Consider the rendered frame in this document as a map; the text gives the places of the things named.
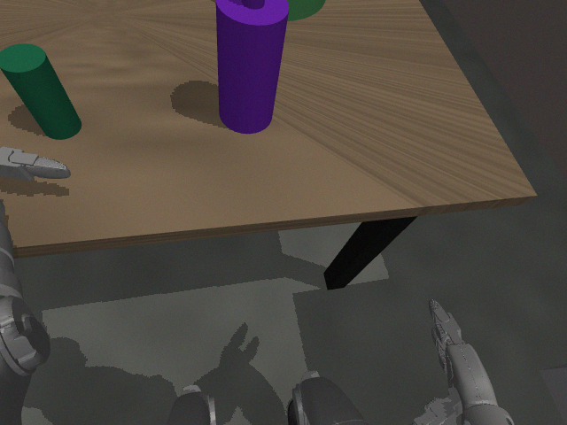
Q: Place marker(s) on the right robot hand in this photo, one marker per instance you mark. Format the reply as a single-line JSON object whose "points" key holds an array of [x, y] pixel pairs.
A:
{"points": [[468, 382]]}

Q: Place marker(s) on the left robot arm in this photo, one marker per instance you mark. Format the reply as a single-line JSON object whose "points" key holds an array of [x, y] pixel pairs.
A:
{"points": [[24, 343]]}

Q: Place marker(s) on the right robot arm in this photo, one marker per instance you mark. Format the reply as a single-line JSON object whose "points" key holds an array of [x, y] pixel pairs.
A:
{"points": [[486, 415]]}

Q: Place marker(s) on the table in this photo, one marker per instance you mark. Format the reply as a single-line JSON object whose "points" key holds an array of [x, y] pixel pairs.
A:
{"points": [[373, 122]]}

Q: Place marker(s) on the left robot hand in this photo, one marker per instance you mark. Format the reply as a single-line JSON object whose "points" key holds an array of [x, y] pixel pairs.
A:
{"points": [[16, 164]]}

